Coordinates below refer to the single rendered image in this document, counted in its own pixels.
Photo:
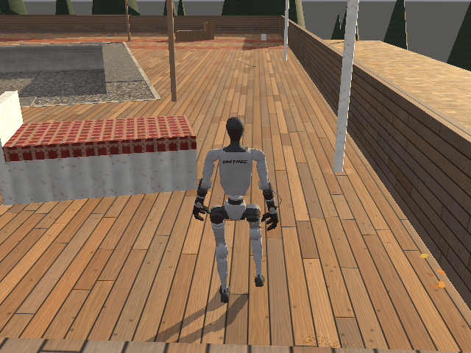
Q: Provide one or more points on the left robot forearm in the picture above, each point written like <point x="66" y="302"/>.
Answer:
<point x="201" y="194"/>

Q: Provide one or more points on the right robot forearm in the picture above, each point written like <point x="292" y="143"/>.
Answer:
<point x="269" y="199"/>

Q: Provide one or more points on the robot right upper arm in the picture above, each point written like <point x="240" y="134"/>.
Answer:
<point x="258" y="155"/>

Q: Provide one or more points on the robot left hand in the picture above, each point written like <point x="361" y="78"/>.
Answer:
<point x="202" y="210"/>

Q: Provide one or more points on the left robot thigh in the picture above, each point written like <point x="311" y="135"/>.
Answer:
<point x="217" y="218"/>

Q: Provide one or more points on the robot right hand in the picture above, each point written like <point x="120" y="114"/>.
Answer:
<point x="273" y="218"/>

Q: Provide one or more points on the right robot foot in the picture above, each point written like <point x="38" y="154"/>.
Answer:
<point x="259" y="281"/>

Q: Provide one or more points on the robot left upper arm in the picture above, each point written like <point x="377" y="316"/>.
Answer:
<point x="208" y="168"/>

